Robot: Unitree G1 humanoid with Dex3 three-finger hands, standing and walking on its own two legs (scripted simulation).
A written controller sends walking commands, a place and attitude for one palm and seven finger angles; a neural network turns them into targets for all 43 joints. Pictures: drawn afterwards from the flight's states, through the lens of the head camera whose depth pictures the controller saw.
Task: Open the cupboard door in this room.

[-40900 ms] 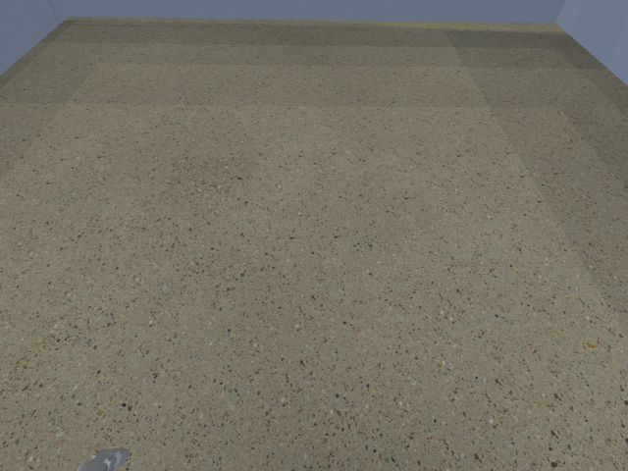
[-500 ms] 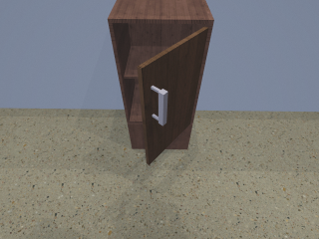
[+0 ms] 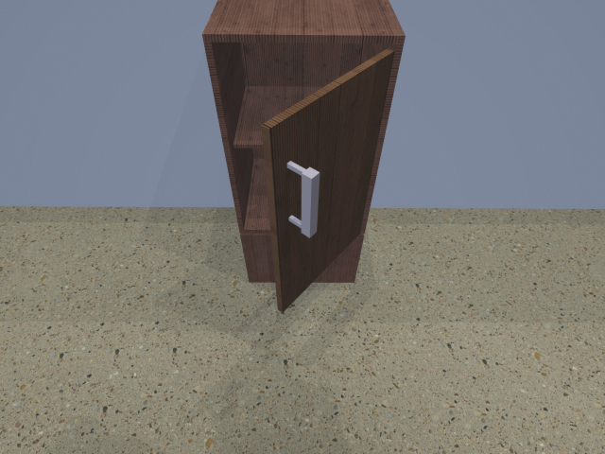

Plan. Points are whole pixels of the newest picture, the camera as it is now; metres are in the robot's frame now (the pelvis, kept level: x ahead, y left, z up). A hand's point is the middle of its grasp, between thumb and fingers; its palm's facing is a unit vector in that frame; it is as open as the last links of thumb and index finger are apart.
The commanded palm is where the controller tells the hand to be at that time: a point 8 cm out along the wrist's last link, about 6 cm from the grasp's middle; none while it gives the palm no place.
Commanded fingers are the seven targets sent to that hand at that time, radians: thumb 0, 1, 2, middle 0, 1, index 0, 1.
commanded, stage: look to check the result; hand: left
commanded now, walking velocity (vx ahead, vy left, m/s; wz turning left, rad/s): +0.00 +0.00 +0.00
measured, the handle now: (301, 200) +0.56 +0.04 -0.02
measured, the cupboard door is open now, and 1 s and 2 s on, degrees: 50 50 50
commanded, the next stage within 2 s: walk to a spot facing it in 0.52 s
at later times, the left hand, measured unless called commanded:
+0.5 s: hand out of the picture -0.01 +0.16 -0.18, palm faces +0.04 -0.99 -0.16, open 7.3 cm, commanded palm none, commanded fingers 0.00 0.90 0.90 -0.20 -0.30 -0.20 -0.30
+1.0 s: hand out of the picture +0.05 +0.18 -0.18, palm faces -0.07 -0.97 -0.23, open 7.3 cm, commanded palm none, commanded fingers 0.00 0.90 0.90 -0.20 -0.30 -0.20 -0.30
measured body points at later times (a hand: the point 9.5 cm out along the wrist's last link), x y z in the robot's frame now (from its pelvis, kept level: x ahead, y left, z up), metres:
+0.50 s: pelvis +0.01 +0.00 +0.00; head +0.02 +0.00 +0.45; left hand -0.01 +0.21 -0.16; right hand -0.01 -0.20 -0.17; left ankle +0.01 +0.11 -0.74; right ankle +0.00 -0.11 -0.74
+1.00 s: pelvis +0.01 -0.01 -0.02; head +0.05 -0.03 +0.43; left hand +0.05 +0.23 -0.16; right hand +0.00 -0.25 -0.18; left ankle +0.01 +0.11 -0.74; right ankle -0.01 -0.10 -0.73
